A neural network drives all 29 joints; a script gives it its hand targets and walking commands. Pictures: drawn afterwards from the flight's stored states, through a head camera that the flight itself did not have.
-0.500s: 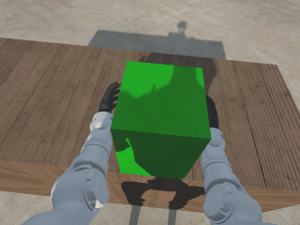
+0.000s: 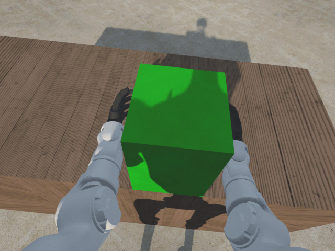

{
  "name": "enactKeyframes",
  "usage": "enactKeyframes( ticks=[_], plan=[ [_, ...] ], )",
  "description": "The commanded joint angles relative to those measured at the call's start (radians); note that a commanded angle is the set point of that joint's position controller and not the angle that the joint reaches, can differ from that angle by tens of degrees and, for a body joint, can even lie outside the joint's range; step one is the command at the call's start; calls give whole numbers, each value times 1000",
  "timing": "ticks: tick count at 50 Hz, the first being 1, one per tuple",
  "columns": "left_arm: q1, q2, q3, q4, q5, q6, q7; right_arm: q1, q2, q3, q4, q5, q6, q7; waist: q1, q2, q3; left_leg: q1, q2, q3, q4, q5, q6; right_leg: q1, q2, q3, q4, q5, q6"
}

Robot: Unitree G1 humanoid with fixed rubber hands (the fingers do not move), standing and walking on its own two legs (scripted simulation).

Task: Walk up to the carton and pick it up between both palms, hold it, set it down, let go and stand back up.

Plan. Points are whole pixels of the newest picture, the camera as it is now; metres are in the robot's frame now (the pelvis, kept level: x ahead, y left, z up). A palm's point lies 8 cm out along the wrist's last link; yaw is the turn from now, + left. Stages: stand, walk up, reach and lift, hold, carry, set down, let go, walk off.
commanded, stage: set down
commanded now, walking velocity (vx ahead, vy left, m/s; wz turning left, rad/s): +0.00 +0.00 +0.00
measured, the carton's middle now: (174, 136) +0.39 -0.04 +0.01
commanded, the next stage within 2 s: none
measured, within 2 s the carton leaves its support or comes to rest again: neither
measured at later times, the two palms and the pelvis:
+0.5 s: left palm (117, 116) +0.45 +0.11 +0.02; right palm (236, 132) +0.39 -0.21 +0.01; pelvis +0.00 +0.01 -0.02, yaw -4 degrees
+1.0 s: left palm (110, 91) +0.45 +0.11 +0.12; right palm (266, 111) +0.39 -0.25 +0.11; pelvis -0.05 -0.01 -0.03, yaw -3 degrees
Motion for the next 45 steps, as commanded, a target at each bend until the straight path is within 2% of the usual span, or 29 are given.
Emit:
enactKeyframes(
  ticks=[1,4,6,8,10,12,16,20,22,27,31,34,40,45],
  plan=[
    [-406,-305,-151,-8,35,-2,-41,-446,236,203,3,-37,-18,81,-42,60,-417,201,-12,82,-8,207,-67,212,29,-55,39,241,40],
    [-411,-205,-141,-23,18,-4,-14,-422,139,186,19,-9,-15,58,-43,66,-411,198,-11,86,-3,203,-66,200,29,-48,45,235,41],
    [-423,-90,-144,-40,-19,-7,18,-406,27,183,31,39,-16,30,-42,74,-428,183,-11,90,8,205,-66,193,31,-37,60,246,40],
    [-454,46,-207,-35,-107,-16,63,-417,-104,236,57,145,-21,-12,-41,91,-487,147,-9,89,41,222,-69,185,35,-18,92,293,34],
    [-507,122,-278,8,-212,-40,97,-465,-159,330,93,269,-26,-52,-37,93,-576,68,-10,85,90,233,-65,185,33,6,140,374,32],
    [-548,166,-325,64,-296,-80,116,-512,-193,404,109,360,-36,-78,-25,96,-701,1,-14,77,141,262,-68,198,29,23,197,464,33],
    [-591,234,-385,191,-399,-145,125,-585,-299,502,133,494,-59,-98,0,112,-881,-2,-18,59,240,415,-96,188,38,27,269,585,30],
    [-618,272,-434,253,-467,-169,122,-618,-405,563,201,602,-79,-99,-4,122,-917,57,-8,43,311,556,-129,97,58,12,290,605,24],
    [-627,287,-453,262,-493,-174,118,-627,-442,585,229,642,-82,-96,-9,118,-913,69,-7,41,328,578,-135,63,65,9,293,592,21],
    [-666,336,-500,243,-562,-173,100,-662,-495,646,243,737,-55,-79,-11,108,-894,45,-18,43,324,494,-125,32,67,12,297,515,18],
    [-729,365,-558,163,-640,-135,89,-717,-537,696,170,812,4,-54,-10,116,-929,74,-19,37,325,465,-117,-24,72,7,287,430,8],
    [-773,380,-596,137,-691,-87,77,-762,-556,724,131,847,66,-35,-7,106,-904,61,-20,33,310,382,-99,-65,67,7,275,338,3],
    [-853,424,-641,169,-761,13,65,-868,-559,729,98,851,190,-24,2,52,-806,-82,-30,32,230,96,-45,-48,37,32,259,149,4],
    [-872,462,-642,217,-767,67,60,-895,-537,716,91,824,259,-51,-1,22,-805,-175,-44,37,180,-10,-17,79,14,65,253,139,9]
  ],
)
